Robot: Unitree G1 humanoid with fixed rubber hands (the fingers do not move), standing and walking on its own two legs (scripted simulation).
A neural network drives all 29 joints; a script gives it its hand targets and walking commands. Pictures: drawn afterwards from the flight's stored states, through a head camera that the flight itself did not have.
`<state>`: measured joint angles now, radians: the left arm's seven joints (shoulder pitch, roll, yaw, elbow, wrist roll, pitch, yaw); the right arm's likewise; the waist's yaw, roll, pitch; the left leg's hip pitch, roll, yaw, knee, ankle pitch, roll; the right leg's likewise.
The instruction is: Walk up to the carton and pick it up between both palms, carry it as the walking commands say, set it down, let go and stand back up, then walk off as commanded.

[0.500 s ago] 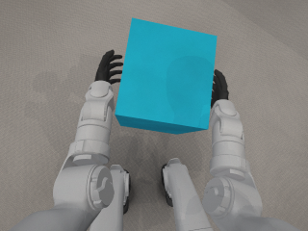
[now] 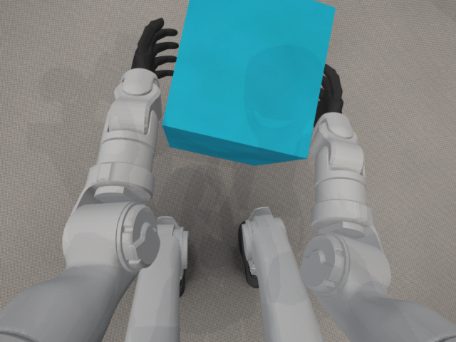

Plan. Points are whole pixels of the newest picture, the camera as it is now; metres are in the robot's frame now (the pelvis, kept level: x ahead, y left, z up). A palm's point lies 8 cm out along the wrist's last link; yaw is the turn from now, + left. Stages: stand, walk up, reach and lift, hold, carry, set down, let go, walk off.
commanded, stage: set down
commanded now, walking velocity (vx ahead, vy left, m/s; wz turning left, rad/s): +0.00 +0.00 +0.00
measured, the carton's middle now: (234, 92) +0.52 -0.06 -0.16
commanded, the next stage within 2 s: none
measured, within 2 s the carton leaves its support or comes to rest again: rests again in 1.92 s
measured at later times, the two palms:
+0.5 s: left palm (161, 79) +0.55 +0.08 -0.16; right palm (309, 116) +0.47 -0.21 -0.18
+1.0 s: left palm (171, 85) +0.57 +0.07 -0.25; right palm (297, 117) +0.49 -0.21 -0.27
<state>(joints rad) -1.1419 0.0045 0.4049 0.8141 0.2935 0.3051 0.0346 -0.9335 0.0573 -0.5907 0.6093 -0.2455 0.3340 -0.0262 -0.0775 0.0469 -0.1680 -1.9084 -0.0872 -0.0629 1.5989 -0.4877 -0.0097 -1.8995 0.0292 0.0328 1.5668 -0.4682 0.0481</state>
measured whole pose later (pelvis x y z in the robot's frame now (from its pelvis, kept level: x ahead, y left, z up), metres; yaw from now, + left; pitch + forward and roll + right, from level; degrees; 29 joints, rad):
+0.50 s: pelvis -0.01 +0.01 -0.06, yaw +0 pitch +48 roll -3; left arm -1.35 0.07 0.37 0.88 0.27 0.33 0.08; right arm -1.12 -0.01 -0.62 0.65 -0.26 0.35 -0.01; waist -0.10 0.05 -0.05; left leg -2.13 -0.10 -0.05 1.81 -0.52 -0.01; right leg -2.12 0.03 0.04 1.77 -0.50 0.07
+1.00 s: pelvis -0.01 +0.00 -0.11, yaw -1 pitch +46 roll -3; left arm -1.53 0.17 0.31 0.94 0.19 0.29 0.08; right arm -1.29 -0.08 -0.55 0.68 -0.18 0.34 -0.06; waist -0.09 0.05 0.18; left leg -2.23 -0.11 -0.06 2.00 -0.56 -0.03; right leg -2.22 0.05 0.02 1.96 -0.54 0.06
